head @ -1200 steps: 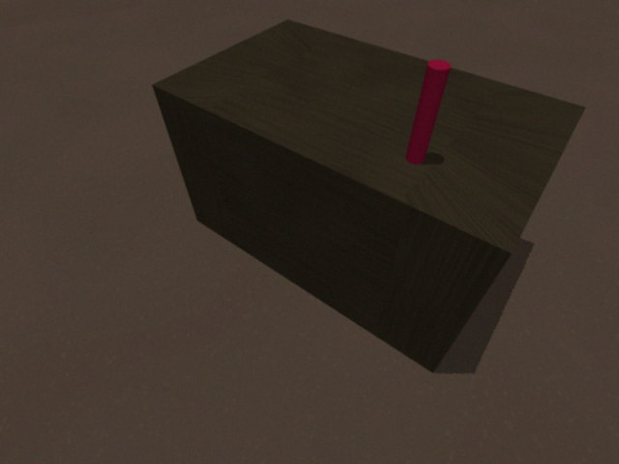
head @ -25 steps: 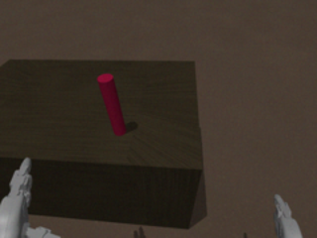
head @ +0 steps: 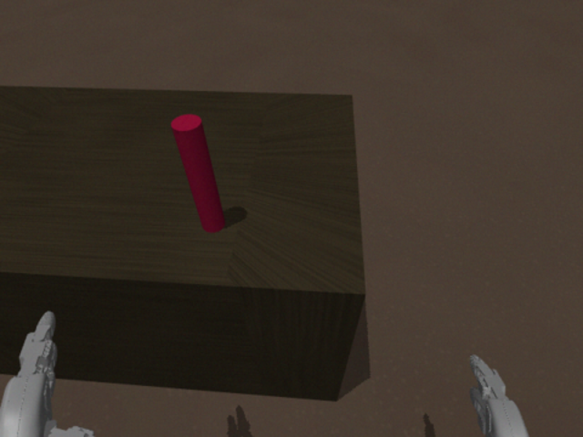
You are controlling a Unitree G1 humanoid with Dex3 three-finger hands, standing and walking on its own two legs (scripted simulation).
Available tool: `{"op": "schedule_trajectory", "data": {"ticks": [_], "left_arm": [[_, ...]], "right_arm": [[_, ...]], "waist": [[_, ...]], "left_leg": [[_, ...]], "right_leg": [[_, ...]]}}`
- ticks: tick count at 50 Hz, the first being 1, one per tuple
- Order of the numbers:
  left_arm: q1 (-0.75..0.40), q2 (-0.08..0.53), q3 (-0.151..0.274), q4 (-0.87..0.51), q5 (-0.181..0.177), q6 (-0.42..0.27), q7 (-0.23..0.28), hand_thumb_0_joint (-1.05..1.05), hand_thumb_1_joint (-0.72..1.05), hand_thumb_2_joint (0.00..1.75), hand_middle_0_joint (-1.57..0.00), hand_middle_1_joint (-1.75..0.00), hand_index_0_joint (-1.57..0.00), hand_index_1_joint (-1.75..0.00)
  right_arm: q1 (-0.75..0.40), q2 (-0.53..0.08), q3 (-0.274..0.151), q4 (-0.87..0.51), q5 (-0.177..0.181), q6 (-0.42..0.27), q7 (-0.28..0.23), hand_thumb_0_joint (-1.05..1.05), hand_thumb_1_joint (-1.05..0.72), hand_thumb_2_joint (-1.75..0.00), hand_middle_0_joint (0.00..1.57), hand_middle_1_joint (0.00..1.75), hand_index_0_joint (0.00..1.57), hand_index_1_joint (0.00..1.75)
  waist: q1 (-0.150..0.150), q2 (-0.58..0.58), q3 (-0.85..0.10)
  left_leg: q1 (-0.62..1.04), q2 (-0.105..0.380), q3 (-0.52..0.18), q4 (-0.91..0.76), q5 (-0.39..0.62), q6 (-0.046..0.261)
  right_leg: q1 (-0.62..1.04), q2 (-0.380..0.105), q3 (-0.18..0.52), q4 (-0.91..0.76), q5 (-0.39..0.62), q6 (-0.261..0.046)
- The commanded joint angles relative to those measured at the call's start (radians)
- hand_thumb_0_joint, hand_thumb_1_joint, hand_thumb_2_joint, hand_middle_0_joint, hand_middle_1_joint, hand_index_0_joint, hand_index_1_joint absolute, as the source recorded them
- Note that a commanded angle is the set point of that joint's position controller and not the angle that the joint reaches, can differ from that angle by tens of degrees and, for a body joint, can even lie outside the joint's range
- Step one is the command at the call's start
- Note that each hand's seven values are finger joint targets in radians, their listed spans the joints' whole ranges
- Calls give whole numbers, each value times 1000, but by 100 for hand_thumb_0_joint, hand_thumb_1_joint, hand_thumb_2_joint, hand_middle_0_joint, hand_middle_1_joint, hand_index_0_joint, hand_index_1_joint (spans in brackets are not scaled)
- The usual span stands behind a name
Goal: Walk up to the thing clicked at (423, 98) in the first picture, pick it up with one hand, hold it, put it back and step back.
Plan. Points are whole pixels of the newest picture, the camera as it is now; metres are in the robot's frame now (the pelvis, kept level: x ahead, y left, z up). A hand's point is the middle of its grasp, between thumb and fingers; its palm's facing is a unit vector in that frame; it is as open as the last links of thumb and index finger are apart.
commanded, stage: home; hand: left
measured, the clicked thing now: (202, 180) +0.54 +0.19 +0.04
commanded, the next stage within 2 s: none
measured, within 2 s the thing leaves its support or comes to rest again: neither
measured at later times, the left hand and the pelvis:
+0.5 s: hand (174, 401) +0.20 +0.19 -0.06, palm faces +0.10 -0.97 -0.22, open 17.6 cm; pelvis +0.02 +0.01 -0.01, yaw -1 degrees
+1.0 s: hand (177, 395) +0.20 +0.18 -0.06, palm faces +0.10 -0.97 -0.23, open 17.6 cm; pelvis +0.03 +0.01 -0.01, yaw -1 degrees
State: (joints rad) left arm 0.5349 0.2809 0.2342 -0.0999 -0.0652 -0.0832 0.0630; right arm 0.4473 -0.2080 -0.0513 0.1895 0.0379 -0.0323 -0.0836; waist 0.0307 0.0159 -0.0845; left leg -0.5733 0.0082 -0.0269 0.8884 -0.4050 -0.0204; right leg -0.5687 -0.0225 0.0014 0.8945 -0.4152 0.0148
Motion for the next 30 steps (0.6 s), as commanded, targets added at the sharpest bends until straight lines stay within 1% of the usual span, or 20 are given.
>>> {"op": "schedule_trajectory", "data": {"ticks": [1, 3, 5, 8, 9, 10, 12, 13, 14, 16, 18, 19, 20, 22, 23, 24, 25, 27, 28, 30], "left_arm": [[9, 87, -5, -115, 13, -49, 1, 0, -50, 9, -6, -6, -6, -6], [-7, 47, -55, -72, 17, -35, -5, 0, -53, 7, -5, -6, -5, -6], [-68, 56, -76, -73, 22, -20, -2, 0, -56, 5, -5, -5, -5, -5], [-106, 39, -117, -41, 32, 1, 3, 0, -58, 4, -5, -5, -5, -5], [-112, 50, -113, -58, 30, 3, 7, 0, -61, 2, -4, -4, -4, -4], [-122, 46, -126, -46, 33, 7, 10, 0, -60, 2, -4, -4, -4, -4], [-80, 16, -153, 17, 36, 22, 15, 0, -59, 3, -4, -5, -4, -5], [-148, 70, -124, -74, 34, 17, 21, 0, -59, 4, -5, -5, -5, -5], [-123, 43, -149, -11, 39, 25, 21, 0, -59, 3, -4, -5, -4, -5], [-111, 40, -161, -7, 37, 37, 24, 0, -57, 4, -5, -5, -5, -5], [-91, 41, -157, -18, 34, 47, 30, 0, -59, 3, -4, -5, -4, -5], [-55, 17, -170, 32, 35, 55, 29, 0, -60, 2, -4, -4, -4, -4], [-81, 34, -164, -20, 33, 54, 31, 0, -59, 3, -4, -5, -4, -5], [-44, -8, -195, 32, 35, 62, 27, 0, -59, 3, -4, -4, -4, -5], [-58, 8, -188, -2, 33, 62, 29, 0, -58, 4, -5, -5, -5, -5], [-63, 3, -193, 10, 36, 63, 27, 0, -59, 3, -4, -4, -4, -5], [-87, 33, -170, -34, 36, 60, 27, 0, -58, 4, -5, -5, -5, -5], [-67, -1, -200, 27, 36, 70, 23, 0, -59, 3, -5, -4, -4, -5], [-85, 13, -187, -9, 34, 68, 24, 0, -59, 3, -5, -4, -4, -5], [-107, 24, -184, -25, 38, 65, 23, 0, -57, 4, -5, -5, -5, -5]], "right_arm": [[-40, -103, -24, -199, -9, -63, -3, 0, -37, -60, 15, 21, 15, 21], [-30, -124, -45, -207, -13, -60, -5, 0, -51, -69, 16, 24, 16, 24], [-27, -138, -70, -182, -13, -52, -8, 0, -67, -78, 18, 27, 18, 27], [-30, -113, -46, -207, -11, -52, -6, 0, -86, -88, 20, 30, 20, 30], [-41, -90, -18, -226, -9, -50, -5, 0, -89, -90, 20, 30, 20, 30], [-33, -88, -17, -237, -9, -45, -7, 0, -89, -90, 20, 30, 20, 30], [-41, -72, 12, -263, -10, -36, -5, 0, -90, -90, 20, 30, 20, 30], [-23, -72, 8, -245, -11, -27, -9, 0, -90, -90, 20, 30, 20, 30], [-19, -78, 7, -244, -15, -21, -10, 0, -90, -90, 20, 30, 20, 30], [-28, -81, 6, -263, -19, -12, -12, 0, -90, -90, 20, 30, 20, 30], [-40, -87, 4, -265, -19, 0, -13, 0, -90, -90, 20, 30, 20, 30], [-42, -91, 1, -286, -20, 5, -13, 0, -90, -90, 20, 30, 20, 30], [-35, -83, 11, -261, -19, 10, -11, 0, -90, -90, 20, 30, 20, 30], [-28, -101, -11, -297, -21, 21, -11, 0, -90, -90, 20, 30, 20, 30], [-26, -100, -5, -285, -20, 27, -10, 0, -90, -90, 20, 30, 20, 30], [-5, -90, -1, -288, -21, 35, -11, 0, -90, -90, 20, 30, 20, 30], [-5, -88, 0, -290, -19, 40, -10, 0, -90, -90, 20, 30, 20, 30], [-3, -106, -16, -305, -18, 44, -10, 0, -89, -90, 20, 30, 20, 30], [-7, -99, -8, -305, -19, 50, -8, 0, -90, -90, 20, 30, 20, 30], [4, -95, -8, -313, -15, 57, -11, 0, -90, -90, 20, 30, 20, 30]], "waist": [[-15, -19, -52], [-30, -64, -56], [-47, -15, -55], [-49, -20, -84], [-31, -7, -101], [-40, -17, -113], [-20, 5, -115], [-12, 61, -145], [-21, 46, -127], [-16, 53, -158], [0, 48, -123], [-11, 26, -129], [5, 46, -122], [-20, -1, -138], [-11, 20, -127], [-24, -5, -141], [-16, -9, -163], [-36, -35, -129], [-25, -31, -126], [-33, -39, -132]], "left_leg": [[14, -20, 50, -157, 12, 35], [24, -18, 52, -136, 55, 35], [19, -15, 47, -134, 48, 32], [9, -8, 33, -139, -2, 30], [7, -12, 37, -133, 8, 29], [10, -10, 37, -129, 20, 29], [-8, -7, 34, -129, 45, 24], [6, -11, 42, -120, 65, 21], [6, -5, 37, -123, 81, 18], [10, -11, 48, -95, 137, 17], [-10, -11, 50, -102, 119, 18], [-10, -10, 49, -93, 135, 18], [-11, -8, 48, -100, 134, 16], [-2, -5, 48, -89, 167, 17], [0, -4, 48, -92, 167, 16], [2, -4, 49, -76, 187, 17], [8, -5, 50, -67, 208, 18], [-3, -5, 52, -64, 197, 21], [-11, -6, 51, -66, 191, 21], [2, -6, 56, -69, 159, 24]], "right_leg": [[12, 19, -41, -165, 23, -9], [-8, 22, -39, -152, 63, -7], [-37, 26, -42, -136, 65, -11], [-34, 26, -46, -117, 29, -12], [-24, 22, -42, -119, 31, -14], [-21, 23, -44, -112, 40, -14], [-4, 24, -46, -93, 63, -20], [2, 19, -39, -92, 80, -24], [-3, 25, -44, -80, 90, -25], [6, 20, -35, -82, 138, -25], [-1, 20, -36, -88, 120, -26], [10, 21, -37, -89, 131, -25], [8, 23, -39, -83, 129, -28], [2, 28, -42, -76, 160, -24], [-1, 28, -42, -75, 161, -26], [0, 28, -40, -74, 182, -23], [7, 27, -37, -71, 209, -20], [-9, 26, -36, -73, 206, -16], [-9, 25, -36, -74, 197, -17], [-23, 25, -32, -82, 170, -14]]}}
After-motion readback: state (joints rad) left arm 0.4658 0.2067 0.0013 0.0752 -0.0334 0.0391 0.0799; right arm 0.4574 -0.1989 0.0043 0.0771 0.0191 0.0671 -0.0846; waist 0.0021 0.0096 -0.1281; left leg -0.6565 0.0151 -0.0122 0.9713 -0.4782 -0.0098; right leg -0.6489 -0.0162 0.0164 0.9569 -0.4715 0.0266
